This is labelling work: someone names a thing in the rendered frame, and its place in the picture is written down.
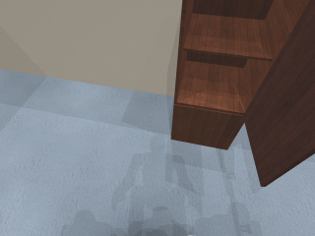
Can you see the cupboard door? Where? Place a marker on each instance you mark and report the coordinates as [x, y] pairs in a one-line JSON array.
[[280, 119]]

